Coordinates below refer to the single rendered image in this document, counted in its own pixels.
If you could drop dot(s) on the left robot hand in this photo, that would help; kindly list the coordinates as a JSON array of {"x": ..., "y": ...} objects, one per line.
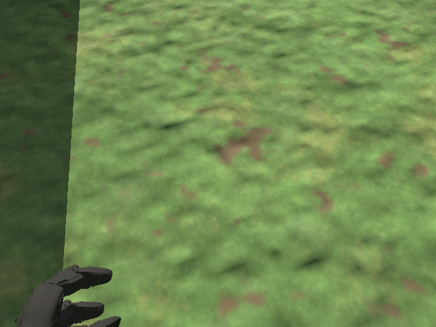
[{"x": 46, "y": 308}]

